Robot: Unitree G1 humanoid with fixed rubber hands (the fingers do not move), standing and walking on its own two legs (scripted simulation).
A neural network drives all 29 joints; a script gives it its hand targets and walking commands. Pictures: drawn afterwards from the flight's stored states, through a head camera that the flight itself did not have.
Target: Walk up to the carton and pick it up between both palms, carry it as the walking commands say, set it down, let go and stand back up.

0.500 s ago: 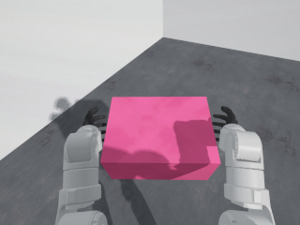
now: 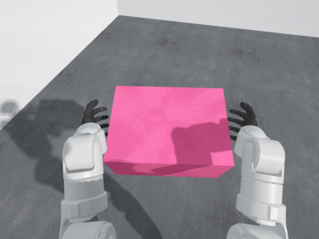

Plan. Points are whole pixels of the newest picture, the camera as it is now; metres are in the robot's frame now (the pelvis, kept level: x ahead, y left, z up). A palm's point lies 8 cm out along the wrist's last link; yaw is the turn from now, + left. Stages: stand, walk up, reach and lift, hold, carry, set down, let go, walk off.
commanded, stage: carry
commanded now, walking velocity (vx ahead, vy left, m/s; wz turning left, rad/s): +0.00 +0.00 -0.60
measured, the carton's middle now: (167, 132) +0.39 +0.00 +0.04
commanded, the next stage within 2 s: none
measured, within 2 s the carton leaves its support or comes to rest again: neither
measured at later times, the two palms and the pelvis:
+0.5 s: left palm (144, 136) +0.33 +0.06 +0.12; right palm out of the picture +0.24 -0.28 +0.11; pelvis -0.05 -0.03 +0.00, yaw -18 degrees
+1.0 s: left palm (191, 159) +0.28 -0.04 +0.11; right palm out of the picture +0.11 -0.35 +0.11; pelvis -0.11 -0.04 +0.01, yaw -32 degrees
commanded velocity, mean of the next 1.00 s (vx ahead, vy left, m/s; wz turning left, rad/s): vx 0.00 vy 0.00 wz -0.60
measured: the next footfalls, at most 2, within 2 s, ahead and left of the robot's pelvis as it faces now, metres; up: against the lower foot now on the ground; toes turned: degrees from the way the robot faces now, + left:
right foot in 0.50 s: -0.02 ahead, -0.18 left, +0.00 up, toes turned -17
left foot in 0.78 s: -0.01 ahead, +0.06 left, +0.00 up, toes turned -15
